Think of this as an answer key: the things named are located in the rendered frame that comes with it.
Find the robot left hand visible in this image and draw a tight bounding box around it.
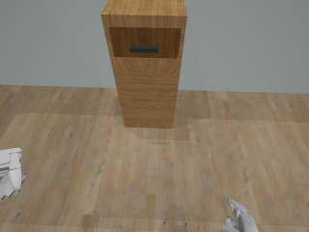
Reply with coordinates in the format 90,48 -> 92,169
0,148 -> 26,202

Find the drawer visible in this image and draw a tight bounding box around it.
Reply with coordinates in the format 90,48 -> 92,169
109,26 -> 181,59

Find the robot right hand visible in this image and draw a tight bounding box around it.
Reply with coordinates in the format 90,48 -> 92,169
222,198 -> 259,232

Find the cabinet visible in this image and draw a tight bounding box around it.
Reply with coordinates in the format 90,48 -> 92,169
100,0 -> 187,129

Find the handle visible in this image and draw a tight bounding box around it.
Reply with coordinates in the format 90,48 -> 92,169
129,43 -> 158,53

